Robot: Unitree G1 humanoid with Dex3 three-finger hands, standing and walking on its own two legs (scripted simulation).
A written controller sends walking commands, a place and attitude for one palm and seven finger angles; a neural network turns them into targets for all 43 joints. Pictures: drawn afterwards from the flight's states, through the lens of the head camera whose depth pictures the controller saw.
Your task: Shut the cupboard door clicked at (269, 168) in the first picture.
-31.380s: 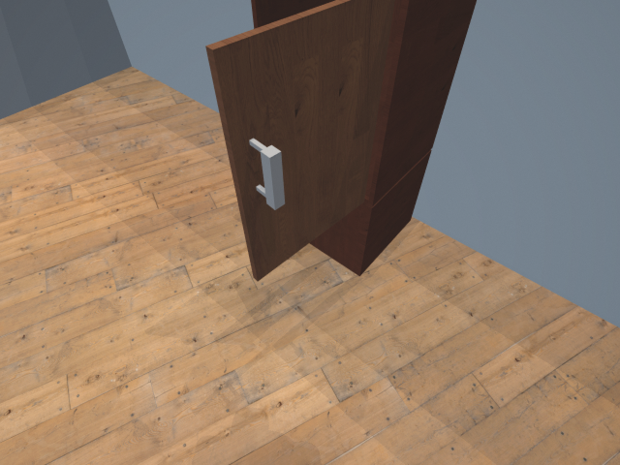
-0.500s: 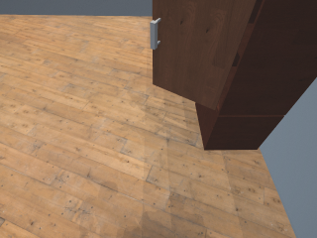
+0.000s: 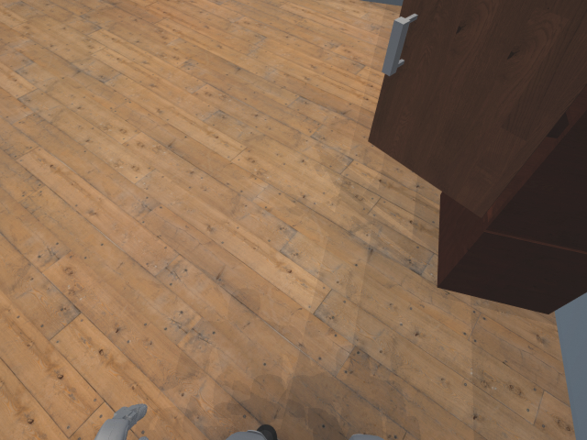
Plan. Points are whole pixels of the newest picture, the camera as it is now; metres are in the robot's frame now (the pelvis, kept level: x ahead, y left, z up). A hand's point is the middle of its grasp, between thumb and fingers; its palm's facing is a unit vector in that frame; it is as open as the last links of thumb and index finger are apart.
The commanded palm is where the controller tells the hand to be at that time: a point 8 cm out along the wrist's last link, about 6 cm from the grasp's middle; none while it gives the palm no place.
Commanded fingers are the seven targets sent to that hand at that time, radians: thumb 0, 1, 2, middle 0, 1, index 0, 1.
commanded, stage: walk to a spot facing it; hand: left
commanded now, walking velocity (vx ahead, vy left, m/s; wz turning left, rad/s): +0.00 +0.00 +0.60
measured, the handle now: (400, 44) +0.96 -0.24 +0.01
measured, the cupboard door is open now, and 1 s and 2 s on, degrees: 58 58 58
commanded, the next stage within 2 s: turn to face it in 1.28 s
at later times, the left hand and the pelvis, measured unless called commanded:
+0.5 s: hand out of the picture -0.03 +0.22 -0.19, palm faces +0.36 -0.91 -0.23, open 7.4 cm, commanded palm none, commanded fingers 0.00 0.90 0.90 -0.20 -0.30 -0.20 -0.30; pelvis +0.02 +0.01 -0.02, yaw +20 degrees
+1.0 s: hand (146, 417) +0.17 +0.23 -0.15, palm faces +0.54 -0.80 -0.24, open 7.4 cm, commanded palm none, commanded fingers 0.00 0.90 0.90 -0.20 -0.30 -0.20 -0.30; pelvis +0.19 +0.02 +0.00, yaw +35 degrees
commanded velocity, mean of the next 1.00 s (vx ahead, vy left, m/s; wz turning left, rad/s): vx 0.25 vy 0.00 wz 0.56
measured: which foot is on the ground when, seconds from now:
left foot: down 0.00-0.06, up 0.08-0.40, down 0.42-0.86, up 0.88-1.00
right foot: up 0.00-0.04, down 0.06-0.42, up 0.44-0.84, down 0.86-1.00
